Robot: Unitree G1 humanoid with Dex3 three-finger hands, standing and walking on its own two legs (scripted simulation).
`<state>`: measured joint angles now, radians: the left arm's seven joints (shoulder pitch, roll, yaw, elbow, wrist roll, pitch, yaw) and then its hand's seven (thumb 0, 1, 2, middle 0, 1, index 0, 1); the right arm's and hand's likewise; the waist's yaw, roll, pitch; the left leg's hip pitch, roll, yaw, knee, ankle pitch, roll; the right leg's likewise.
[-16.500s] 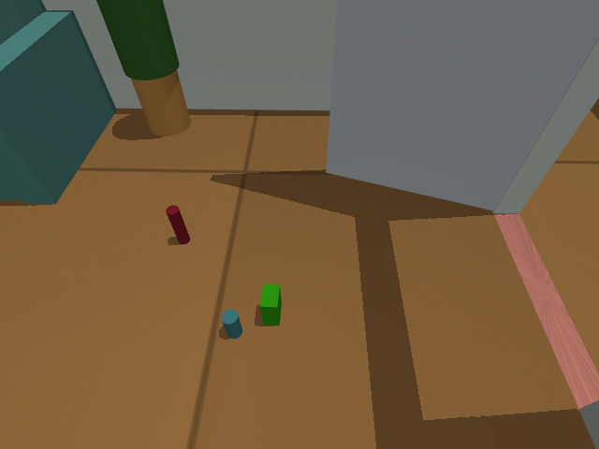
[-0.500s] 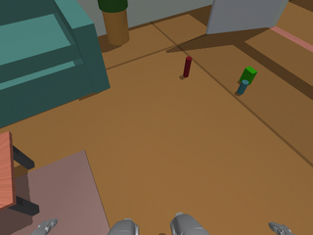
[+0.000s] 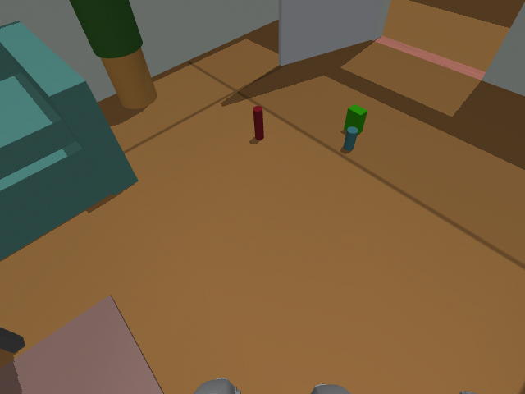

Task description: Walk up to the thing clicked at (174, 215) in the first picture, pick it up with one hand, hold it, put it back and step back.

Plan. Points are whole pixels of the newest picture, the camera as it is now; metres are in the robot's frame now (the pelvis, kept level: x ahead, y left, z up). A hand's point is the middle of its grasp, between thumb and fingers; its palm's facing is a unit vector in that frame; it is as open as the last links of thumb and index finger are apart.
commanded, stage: walk up
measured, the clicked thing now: (258, 123) +1.50 +0.07 -0.65
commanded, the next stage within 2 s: stand in 0.82 s
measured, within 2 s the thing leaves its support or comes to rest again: neither
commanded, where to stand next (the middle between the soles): +0.10 +0.04 m, yaw -6 degrees
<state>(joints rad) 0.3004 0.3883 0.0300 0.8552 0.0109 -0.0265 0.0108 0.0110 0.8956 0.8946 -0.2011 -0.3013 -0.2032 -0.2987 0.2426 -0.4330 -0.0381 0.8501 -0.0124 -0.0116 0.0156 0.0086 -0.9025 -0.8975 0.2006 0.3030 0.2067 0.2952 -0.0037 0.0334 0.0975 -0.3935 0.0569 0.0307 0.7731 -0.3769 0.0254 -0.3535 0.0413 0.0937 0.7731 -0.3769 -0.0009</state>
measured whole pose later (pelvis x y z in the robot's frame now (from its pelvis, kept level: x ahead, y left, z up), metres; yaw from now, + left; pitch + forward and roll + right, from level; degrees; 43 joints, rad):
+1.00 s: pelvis +0.02 +0.01 +0.04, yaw -6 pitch -2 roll +0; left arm 0.05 0.34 0.00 1.13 0.00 -0.01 0.00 0.01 0.90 0.89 -0.20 -0.30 -0.20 -0.30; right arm 0.07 -0.36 -0.01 1.14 -0.01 0.00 0.02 0.01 -0.90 -0.90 0.20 0.30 0.21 0.30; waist -0.04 0.00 0.07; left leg -0.15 0.05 0.08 0.36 -0.17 -0.02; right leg -0.15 0.03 0.12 0.38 -0.19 0.01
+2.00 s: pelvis +0.03 +0.02 +0.04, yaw -2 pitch -2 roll +0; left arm 0.11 0.34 0.00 1.13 0.01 -0.01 0.00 0.01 0.90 0.89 -0.20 -0.30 -0.20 -0.30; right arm 0.09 -0.35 -0.01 1.14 -0.01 -0.01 0.02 0.01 -0.90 -0.90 0.20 0.30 0.21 0.30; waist -0.02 0.00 0.05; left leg -0.14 0.01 0.03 0.32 -0.15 0.00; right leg -0.10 -0.01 0.07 0.32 -0.18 0.03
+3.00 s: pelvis +0.04 +0.02 +0.04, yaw -1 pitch -2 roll +0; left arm 0.12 0.35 0.00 1.12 0.01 -0.01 0.00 0.01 0.90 0.89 -0.20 -0.30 -0.20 -0.30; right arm 0.10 -0.35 0.00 1.13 -0.01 -0.01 0.02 0.01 -0.90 -0.90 0.20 0.30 0.21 0.30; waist -0.01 -0.01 0.05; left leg -0.13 0.00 0.02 0.32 -0.16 0.01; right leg -0.08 -0.02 0.05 0.30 -0.19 0.03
